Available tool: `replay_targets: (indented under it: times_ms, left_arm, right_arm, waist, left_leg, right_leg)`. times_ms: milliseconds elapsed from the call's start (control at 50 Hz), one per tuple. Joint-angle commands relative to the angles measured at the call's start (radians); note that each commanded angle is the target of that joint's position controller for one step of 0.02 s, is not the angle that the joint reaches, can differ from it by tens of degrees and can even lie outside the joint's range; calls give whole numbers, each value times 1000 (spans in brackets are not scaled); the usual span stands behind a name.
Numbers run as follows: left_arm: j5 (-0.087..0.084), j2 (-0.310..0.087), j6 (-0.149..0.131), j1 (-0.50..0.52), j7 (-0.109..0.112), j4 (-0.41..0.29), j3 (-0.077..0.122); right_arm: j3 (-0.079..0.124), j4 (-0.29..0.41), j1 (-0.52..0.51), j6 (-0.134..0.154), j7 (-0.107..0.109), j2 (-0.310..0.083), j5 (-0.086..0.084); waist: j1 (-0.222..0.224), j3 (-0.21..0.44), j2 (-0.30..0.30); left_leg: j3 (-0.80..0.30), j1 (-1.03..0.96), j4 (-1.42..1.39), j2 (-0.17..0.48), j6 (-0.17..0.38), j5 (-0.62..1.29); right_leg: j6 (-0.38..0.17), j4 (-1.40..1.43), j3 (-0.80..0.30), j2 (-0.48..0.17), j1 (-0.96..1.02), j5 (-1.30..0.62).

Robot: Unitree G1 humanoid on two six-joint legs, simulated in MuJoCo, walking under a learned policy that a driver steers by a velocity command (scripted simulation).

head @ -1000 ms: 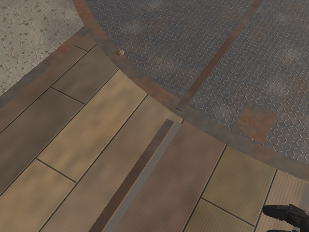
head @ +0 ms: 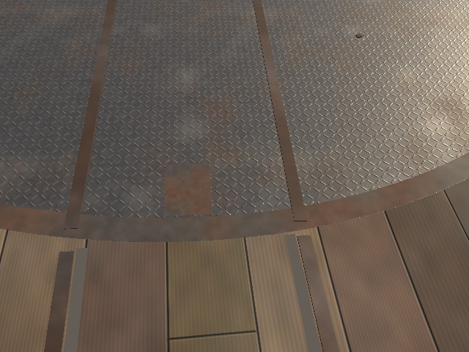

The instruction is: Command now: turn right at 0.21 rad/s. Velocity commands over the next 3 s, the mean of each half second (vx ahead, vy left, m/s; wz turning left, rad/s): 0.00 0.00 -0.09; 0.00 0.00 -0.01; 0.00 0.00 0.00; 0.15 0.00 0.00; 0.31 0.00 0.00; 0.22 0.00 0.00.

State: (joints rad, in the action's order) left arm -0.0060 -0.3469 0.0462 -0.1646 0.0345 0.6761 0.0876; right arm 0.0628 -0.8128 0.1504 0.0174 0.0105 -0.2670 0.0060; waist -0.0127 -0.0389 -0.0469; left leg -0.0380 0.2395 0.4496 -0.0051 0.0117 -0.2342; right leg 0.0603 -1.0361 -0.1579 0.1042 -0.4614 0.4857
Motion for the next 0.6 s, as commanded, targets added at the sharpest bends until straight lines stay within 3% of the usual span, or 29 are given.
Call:
replay_targets:
  times_ms: [20,60,100,140,160,180,200,220,240,320,600]
  left_arm:
    - [-3,-34,-7,-20,-1,-50,6]
    - [1,0,-11,17,-6,-57,-13]
    - [-8,-21,-14,17,-7,-49,-9]
    - [-4,-28,-15,-40,-8,-15,-5]
    - [5,-55,-14,-38,-5,-16,-2]
    - [14,-109,-13,-51,3,-24,5]
    - [20,-122,-10,-20,-1,-10,6]
    - [21,-57,-17,4,-15,-22,-6]
    - [29,-33,-24,-1,-22,-12,-14]
    - [24,-33,-49,-22,-22,14,-21]
    - [17,-18,-62,-39,-18,93,-32]
  right_arm:
    - [17,57,-68,6,7,-123,-3]
    - [19,48,-58,-5,8,-142,-1]
    - [23,35,-23,-14,6,-172,-5]
    - [14,23,-22,-15,2,-162,-20]
    - [7,11,12,-4,-1,-147,-20]
    - [-5,13,24,11,-9,-122,5]
    - [-13,4,63,22,-15,-81,12]
    - [-13,-3,6,22,-13,-110,19]
    - [-8,-6,-31,18,-12,-126,13]
    - [-8,-35,-17,-4,5,-119,5]
    - [-6,-162,10,-11,23,-125,-1]
  waist:
    - [27,86,203]
    - [-1,100,233]
    - [-19,105,242]
    - [18,92,215]
    - [10,97,181]
    - [-7,137,74]
    - [-62,150,-89]
    - [-17,130,-56]
    - [-2,96,-34]
    - [-5,32,-42]
    - [-4,32,32]
  left_leg:
    - [-161,-128,-101,202,195,422]
    - [-135,-124,-88,191,191,442]
    - [-159,-130,-73,207,198,456]
    - [-150,-93,-49,189,162,416]
    - [-148,-42,-50,177,112,352]
    - [-97,24,5,134,49,250]
    - [-15,2,-24,58,-6,54]
    - [-3,-50,-17,50,-44,42]
    - [4,-48,-9,43,-54,59]
    - [-2,-51,-3,48,-44,100]
    - [-5,-78,-18,53,-60,134]
  right_leg:
    - [36,82,32,-58,-10,-35]
    - [40,266,99,-95,93,-32]
    - [34,411,133,-90,165,-84]
    - [0,679,154,-81,293,-302]
    - [-29,722,101,-114,384,-411]
    - [-65,673,-5,-220,486,-655]
    - [-132,612,-20,-253,418,-624]
    - [-148,628,-17,-228,346,-470]
    - [-131,640,-5,-203,318,-391]
    - [-100,645,10,-178,252,-378]
    - [-101,640,36,-151,261,-399]
